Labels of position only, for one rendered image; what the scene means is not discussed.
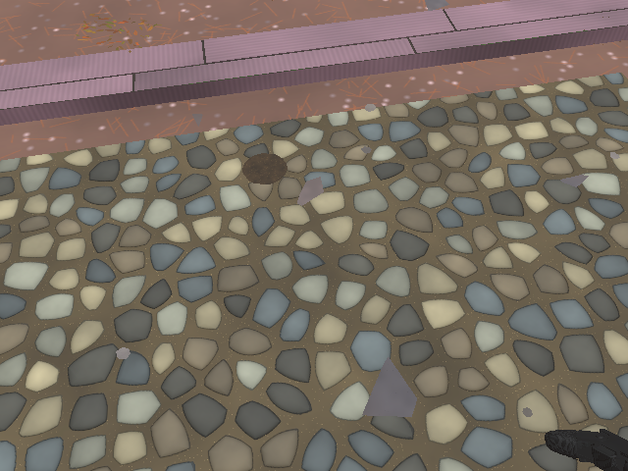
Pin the right robot hand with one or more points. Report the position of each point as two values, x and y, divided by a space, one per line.
606 450

